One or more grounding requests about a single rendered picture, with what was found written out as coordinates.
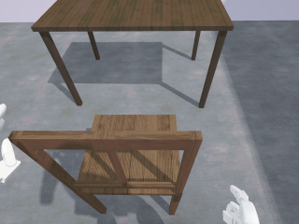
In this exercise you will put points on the robot right hand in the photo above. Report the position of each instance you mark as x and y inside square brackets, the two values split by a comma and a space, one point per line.
[244, 213]

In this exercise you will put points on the table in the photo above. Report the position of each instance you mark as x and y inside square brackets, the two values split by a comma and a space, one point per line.
[134, 16]

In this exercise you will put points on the robot left hand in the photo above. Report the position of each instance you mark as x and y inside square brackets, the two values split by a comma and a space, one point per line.
[9, 165]

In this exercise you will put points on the chair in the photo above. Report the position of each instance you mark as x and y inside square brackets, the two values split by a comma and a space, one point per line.
[124, 155]

